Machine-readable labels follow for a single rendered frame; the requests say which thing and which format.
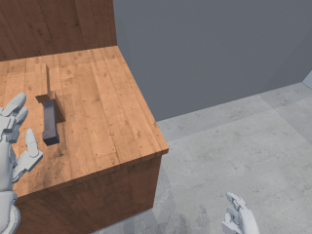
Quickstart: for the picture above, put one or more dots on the left robot hand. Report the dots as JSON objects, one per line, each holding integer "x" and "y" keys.
{"x": 11, "y": 118}

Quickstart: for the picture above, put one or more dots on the tap lever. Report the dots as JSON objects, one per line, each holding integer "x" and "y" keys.
{"x": 50, "y": 135}

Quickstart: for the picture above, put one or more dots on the right robot hand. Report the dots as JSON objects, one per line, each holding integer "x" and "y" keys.
{"x": 242, "y": 222}

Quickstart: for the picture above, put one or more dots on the left robot forearm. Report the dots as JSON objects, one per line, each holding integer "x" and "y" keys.
{"x": 9, "y": 213}

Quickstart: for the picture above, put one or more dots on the counter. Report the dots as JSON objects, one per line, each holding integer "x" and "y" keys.
{"x": 106, "y": 165}

